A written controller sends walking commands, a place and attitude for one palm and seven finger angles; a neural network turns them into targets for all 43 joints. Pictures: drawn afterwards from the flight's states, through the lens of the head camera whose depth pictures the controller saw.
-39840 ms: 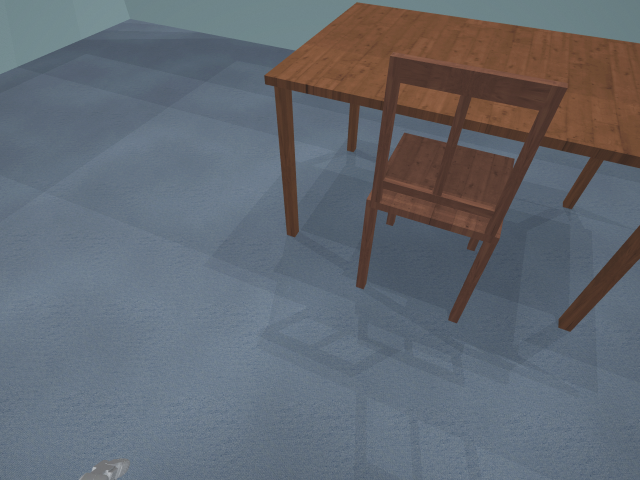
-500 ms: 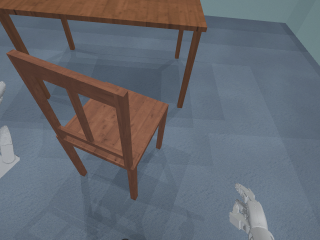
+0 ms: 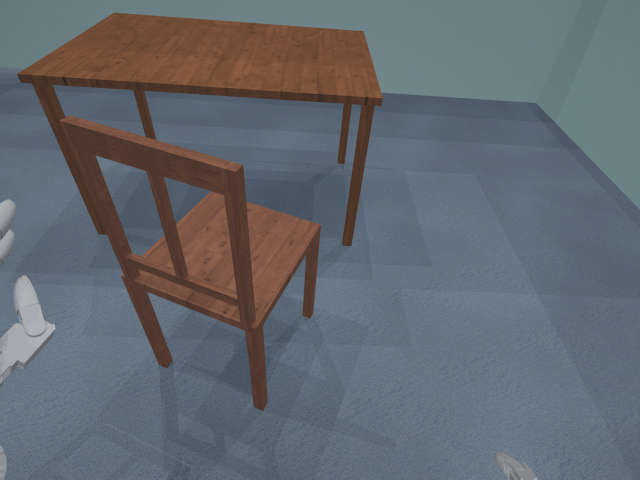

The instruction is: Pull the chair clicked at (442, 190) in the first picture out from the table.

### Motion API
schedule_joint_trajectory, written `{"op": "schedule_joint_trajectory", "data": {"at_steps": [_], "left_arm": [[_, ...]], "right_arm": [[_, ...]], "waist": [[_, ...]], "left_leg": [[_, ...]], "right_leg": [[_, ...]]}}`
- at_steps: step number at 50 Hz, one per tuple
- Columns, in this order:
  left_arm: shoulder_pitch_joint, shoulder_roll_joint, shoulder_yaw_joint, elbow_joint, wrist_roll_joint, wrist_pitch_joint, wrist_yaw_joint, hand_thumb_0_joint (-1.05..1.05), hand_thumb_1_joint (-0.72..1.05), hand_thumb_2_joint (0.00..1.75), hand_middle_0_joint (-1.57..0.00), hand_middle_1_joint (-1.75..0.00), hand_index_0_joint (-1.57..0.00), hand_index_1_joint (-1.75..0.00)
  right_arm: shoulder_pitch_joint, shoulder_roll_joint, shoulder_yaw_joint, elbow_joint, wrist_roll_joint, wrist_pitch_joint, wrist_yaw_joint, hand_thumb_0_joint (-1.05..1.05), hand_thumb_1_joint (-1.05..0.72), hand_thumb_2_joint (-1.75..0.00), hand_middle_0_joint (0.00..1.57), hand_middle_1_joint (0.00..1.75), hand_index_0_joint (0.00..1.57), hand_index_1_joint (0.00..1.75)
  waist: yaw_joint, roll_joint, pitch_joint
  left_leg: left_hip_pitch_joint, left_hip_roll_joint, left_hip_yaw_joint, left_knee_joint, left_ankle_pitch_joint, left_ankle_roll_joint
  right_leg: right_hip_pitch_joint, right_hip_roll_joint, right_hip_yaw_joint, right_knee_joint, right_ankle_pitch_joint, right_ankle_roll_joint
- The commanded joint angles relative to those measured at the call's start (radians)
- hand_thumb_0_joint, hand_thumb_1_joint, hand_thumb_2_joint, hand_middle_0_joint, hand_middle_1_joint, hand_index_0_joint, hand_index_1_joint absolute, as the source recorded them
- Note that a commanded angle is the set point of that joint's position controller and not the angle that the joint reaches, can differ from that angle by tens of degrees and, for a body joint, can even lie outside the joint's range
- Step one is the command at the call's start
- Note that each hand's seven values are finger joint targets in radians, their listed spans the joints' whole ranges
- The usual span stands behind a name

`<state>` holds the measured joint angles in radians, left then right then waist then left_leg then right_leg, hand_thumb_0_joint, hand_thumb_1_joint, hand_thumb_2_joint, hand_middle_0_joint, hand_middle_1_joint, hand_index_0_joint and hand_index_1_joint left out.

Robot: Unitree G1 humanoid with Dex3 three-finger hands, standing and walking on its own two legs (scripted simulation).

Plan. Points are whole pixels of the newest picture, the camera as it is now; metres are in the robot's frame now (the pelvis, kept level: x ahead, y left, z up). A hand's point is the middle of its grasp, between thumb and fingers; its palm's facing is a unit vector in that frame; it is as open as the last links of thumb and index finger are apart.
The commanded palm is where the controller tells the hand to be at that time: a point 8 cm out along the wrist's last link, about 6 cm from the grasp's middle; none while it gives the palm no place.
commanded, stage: stop stepping back and stand still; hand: left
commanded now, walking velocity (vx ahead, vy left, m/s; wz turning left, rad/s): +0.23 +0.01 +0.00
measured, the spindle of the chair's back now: (169, 228) +0.62 +0.32 -0.08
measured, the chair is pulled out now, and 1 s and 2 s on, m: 0.58 0.58 0.58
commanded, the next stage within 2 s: let the arm hang, fingers relaxed in 0.52 s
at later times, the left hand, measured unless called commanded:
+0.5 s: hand out of the picture +0.17 +0.27 +0.19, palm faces +0.48 -0.77 -0.42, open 7.4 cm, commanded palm +0.10 +0.31 +0.18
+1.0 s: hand out of the picture +0.04 +0.17 -0.17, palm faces +0.14 -0.98 -0.16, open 6.8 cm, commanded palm none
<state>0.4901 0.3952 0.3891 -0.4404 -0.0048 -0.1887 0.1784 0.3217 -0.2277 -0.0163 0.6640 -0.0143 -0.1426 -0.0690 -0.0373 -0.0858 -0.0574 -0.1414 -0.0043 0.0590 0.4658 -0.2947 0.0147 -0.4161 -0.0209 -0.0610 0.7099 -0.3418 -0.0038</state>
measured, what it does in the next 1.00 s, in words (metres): steps on the spot: right foot, then left foot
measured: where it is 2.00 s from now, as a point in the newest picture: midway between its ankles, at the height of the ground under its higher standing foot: outside the picture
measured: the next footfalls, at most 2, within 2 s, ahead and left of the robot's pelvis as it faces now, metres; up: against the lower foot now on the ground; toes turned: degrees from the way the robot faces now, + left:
right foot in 0.10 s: +0.08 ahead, -0.09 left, +0.00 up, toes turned -1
left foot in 0.36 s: +0.04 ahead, +0.11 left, +0.00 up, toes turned +8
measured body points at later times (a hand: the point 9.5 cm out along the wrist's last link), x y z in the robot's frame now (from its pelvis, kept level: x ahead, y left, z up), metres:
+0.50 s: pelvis -0.02 +0.00 +0.00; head -0.04 +0.02 +0.45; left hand +0.14 +0.31 +0.21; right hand +0.14 -0.23 -0.07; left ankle +0.00 +0.11 -0.73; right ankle -0.01 -0.10 -0.68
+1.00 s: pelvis +0.00 -0.01 +0.00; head +0.01 +0.02 +0.45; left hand +0.03 +0.22 -0.15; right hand +0.04 -0.25 -0.13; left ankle +0.00 +0.11 -0.73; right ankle +0.01 -0.12 -0.73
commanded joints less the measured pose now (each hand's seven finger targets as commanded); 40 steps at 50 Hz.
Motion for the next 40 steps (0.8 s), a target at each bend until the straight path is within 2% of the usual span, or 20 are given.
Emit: {"op": "schedule_joint_trajectory", "data": {"at_steps": [1,4,6,7,8,10,12,14,16,18,19,22,25,28,30,31,32,36,37,40], "left_arm": [[0.002,0.242,0.176,-0.249,0.003,-0.085,-0.001,0.0,0.9,0.9,-0.2,-0.3,-0.2,-0.3],[0.016,0.229,0.176,-0.163,0.001,-0.084,-0.009,0.0,0.9,0.9,-0.2,-0.3,-0.2,-0.3],[-0.014,0.253,0.183,-0.13,-0.013,-0.077,-0.014,0.0,0.9,0.9,-0.2,-0.3,-0.2,-0.3],[-0.085,0.246,0.182,-0.13,-0.021,-0.08,-0.02,0.0,0.9,0.9,-0.2,-0.3,-0.2,-0.3],[-0.142,0.192,0.138,-0.113,-0.009,-0.088,-0.027,0.0,0.9,0.9,-0.2,-0.3,-0.2,-0.3],[-0.085,0.172,0.104,-0.101,-0.016,-0.081,-0.033,0.0,0.9,0.9,-0.2,-0.3,-0.2,-0.3],[-0.087,0.178,0.092,-0.14,-0.015,-0.079,-0.025,0.0,0.9,0.9,-0.2,-0.3,-0.2,-0.3],[-0.125,0.184,0.078,-0.219,-0.007,-0.08,-0.009,0.0,0.9,0.9,-0.2,-0.3,-0.2,-0.3],[-0.151,0.191,0.072,-0.28,0.001,-0.083,0.006,0.0,0.9,0.9,-0.2,-0.3,-0.2,-0.3],[-0.171,0.199,0.08,-0.363,0.006,-0.1,0.018,0.0,0.9,0.9,-0.2,-0.3,-0.2,-0.3],[-0.189,0.232,0.097,-0.393,0.024,-0.099,0.018,0.0,0.9,0.9,-0.2,-0.3,-0.2,-0.3],[-0.062,0.247,0.164,-0.242,0.001,-0.081,0.007,0.0,0.9,0.9,-0.2,-0.3,-0.2,-0.3],[0.008,0.232,0.177,-0.185,-0.014,-0.069,0.0,0.0,0.9,0.9,-0.2,-0.3,-0.2,-0.3],[0.005,0.2,0.154,-0.13,-0.015,-0.062,-0.008,0.0,0.9,0.9,-0.2,-0.3,-0.2,-0.3],[-0.041,0.186,0.127,-0.133,-0.018,-0.064,-0.015,0.0,0.9,0.9,-0.2,-0.3,-0.2,-0.3],[0.005,-0.009,-0.237,0.573,0.075,0.11,-0.152,0.0,0.9,0.9,-0.2,-0.3,-0.2,-0.3],[-0.019,-0.018,-0.25,0.602,0.058,0.169,-0.177,0.0,0.9,0.9,-0.2,-0.3,-0.2,-0.3],[-0.143,-0.068,-0.291,0.722,0.04,0.196,-0.172,0.0,0.9,0.9,-0.2,-0.3,-0.2,-0.3],[-0.163,-0.061,-0.297,0.768,0.039,0.198,-0.17,0.0,0.9,0.9,-0.2,-0.3,-0.2,-0.3],[-0.195,-0.066,-0.314,0.922,0.032,0.207,-0.167,0.0,0.9,0.9,-0.2,-0.3,-0.2,-0.3]], "right_arm": [[-0.157,-0.089,-0.035,-0.146,0.013,-0.064,0.019,0.0,-0.9,-0.9,0.2,0.3,0.2,0.3],[-0.16,-0.119,-0.037,-0.144,0.025,-0.051,0.008,0.0,-0.9,-0.9,0.2,0.3,0.2,0.3],[-0.168,-0.11,-0.059,-0.155,0.025,-0.025,0.005,0.0,-0.9,-0.9,0.2,0.3,0.2,0.3],[-0.164,-0.112,-0.059,-0.137,0.014,-0.021,0.005,0.0,-0.9,-0.9,0.2,0.3,0.2,0.3],[-0.147,-0.107,-0.058,-0.114,0.023,-0.015,0.013,0.0,-0.9,-0.9,0.2,0.3,0.2,0.3],[-0.135,-0.094,-0.045,-0.12,0.016,-0.01,0.012,0.0,-0.9,-0.9,0.2,0.3,0.2,0.3],[-0.156,-0.074,-0.024,-0.134,0.011,-0.012,0.007,0.0,-0.9,-0.9,0.2,0.3,0.2,0.3],[-0.165,-0.073,-0.014,-0.152,0.004,-0.027,-0.01,0.0,-0.9,-0.9,0.2,0.3,0.2,0.3],[-0.146,-0.086,-0.011,-0.156,-0.003,-0.047,-0.021,0.0,-0.9,-0.9,0.2,0.3,0.2,0.3],[-0.144,-0.123,-0.02,-0.177,0.0,-0.057,-0.02,0.0,-0.9,-0.9,0.2,0.3,0.2,0.3],[-0.145,-0.093,-0.015,-0.17,-0.001,-0.056,-0.013,0.0,-0.9,-0.9,0.2,0.3,0.2,0.3],[-0.145,-0.076,-0.025,-0.148,0.025,-0.069,0.013,0.0,-0.9,-0.9,0.2,0.3,0.2,0.3],[-0.155,-0.082,-0.017,-0.144,0.03,-0.052,0.014,0.0,-0.9,-0.9,0.2,0.3,0.2,0.3],[-0.167,-0.089,-0.016,-0.155,0.027,-0.035,0.009,0.0,-0.9,-0.9,0.2,0.3,0.2,0.3],[-0.169,-0.098,-0.026,-0.155,0.023,-0.034,0.011,0.0,-0.9,-0.9,0.2,0.3,0.2,0.3],[-0.141,-0.158,-0.053,0.015,0.002,-0.027,0.076,0.0,-0.9,-0.9,0.2,0.3,0.2,0.3],[-0.071,-0.053,-0.041,0.009,0.014,0.03,0.08,0.0,-0.9,-0.9,0.2,0.3,0.2,0.3],[-0.052,-0.088,-0.038,0.028,-0.015,0.092,0.075,0.0,-0.9,-0.9,0.2,0.3,0.2,0.3],[-0.06,-0.098,-0.036,0.027,-0.02,0.102,0.073,0.0,-0.9,-0.9,0.2,0.3,0.2,0.3],[-0.093,-0.117,-0.021,0.07,-0.032,0.108,0.066,0.0,-0.9,-0.9,0.2,0.3,0.2,0.3]], "waist": [[0.029,0.301,0.103],[0.054,0.071,0.106],[0.03,-0.243,0.081],[0.012,-0.157,0.096],[0.006,-0.109,0.057],[0.006,-0.013,0.073],[0.016,-0.06,0.06],[0.021,-0.062,0.036],[0.017,0.082,0.017],[0.02,0.444,0.037],[0.016,0.464,0.029],[0.028,0.247,0.073],[0.037,0.236,0.075],[0.037,0.193,0.07],[0.018,0.077,0.085],[0.005,-0.005,0.003],[-0.015,-0.058,-0.113],[0.0,-0.162,-0.005],[0.004,-0.17,0.019],[0.034,0.105,0.056]], "left_leg": [[-0.271,0.261,-0.283,-0.212,-0.11,0.176],[-0.374,0.133,-0.098,0.041,-0.15,0.069],[-0.457,-0.035,-0.006,0.511,-0.246,0.016],[-0.437,-0.012,-0.052,0.638,-0.163,0.009],[-0.41,-0.006,-0.08,0.679,-0.154,0.008],[-0.288,0.027,-0.062,0.54,-0.082,0.014],[-0.129,0.033,-0.013,0.334,-0.09,0.03],[0.001,0.012,0.033,0.12,-0.107,0.042],[0.055,0.003,0.038,-0.052,-0.135,0.052],[0.078,0.248,-0.34,-0.271,-0.283,0.138],[-0.013,0.314,-0.352,-0.281,-0.212,0.183],[-0.152,0.304,-0.333,-0.264,-0.193,0.18],[-0.189,0.253,-0.189,-0.204,-0.037,0.116],[-0.292,0.186,-0.118,-0.109,-0.167,0.069],[-0.299,0.09,-0.051,0.05,-0.184,0.033],[-0.374,0.054,-0.018,0.305,0.075,-0.007],[-0.242,0.056,-0.034,0.274,-0.034,-0.027],[-0.16,0.066,-0.097,0.185,0.16,0.019],[-0.154,0.075,-0.12,0.15,0.199,0.03],[-0.178,0.145,-0.215,-0.018,0.383,0.071]], "right_leg": [[0.047,-0.01,0.076,0.174,-0.106,0.009],[0.322,-0.009,0.066,-0.315,0.004,0.003],[0.226,-0.299,0.584,-0.573,-0.288,-0.121],[0.161,-0.324,0.575,-0.588,-0.284,-0.156],[0.098,-0.318,0.595,-0.621,-0.461,-0.116],[-0.022,-0.286,0.459,-0.593,-0.388,-0.142],[-0.088,-0.247,0.29,-0.572,-0.354,-0.137],[-0.092,-0.206,0.229,-0.53,-0.395,-0.11],[-0.039,-0.156,0.2,-0.411,-0.353,-0.09],[-0.132,0.012,0.063,0.043,-0.181,-0.028],[-0.114,0.051,0.027,0.305,-0.18,0.002],[-0.098,-0.004,0.101,0.382,-0.085,0.001],[0.083,-0.008,0.016,0.003,-0.083,0.002],[0.297,0.022,-0.003,-0.273,0.014,-0.004],[0.249,-0.066,0.195,-0.382,0.011,-0.066],[0.267,-0.265,0.202,-0.186,0.708,-0.104],[0.236,-0.276,0.216,-0.177,0.734,-0.127],[0.074,-0.15,0.08,-0.181,0.303,-0.064],[0.075,-0.132,0.088,-0.183,0.296,-0.056],[0.15,-0.063,0.047,-0.119,0.216,-0.013]]}}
